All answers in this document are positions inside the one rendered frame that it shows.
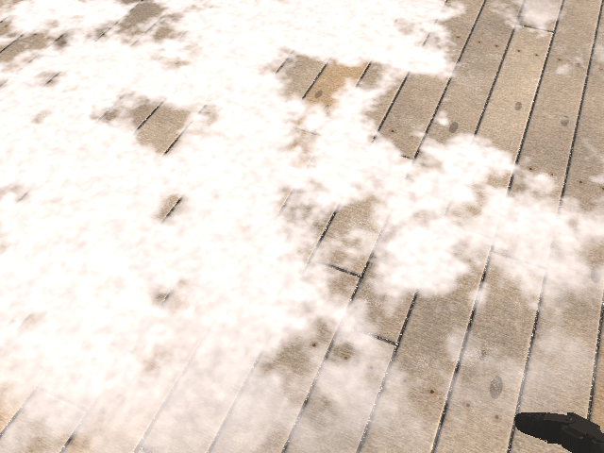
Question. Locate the robot right hand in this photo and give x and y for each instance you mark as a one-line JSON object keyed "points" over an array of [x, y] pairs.
{"points": [[573, 432]]}

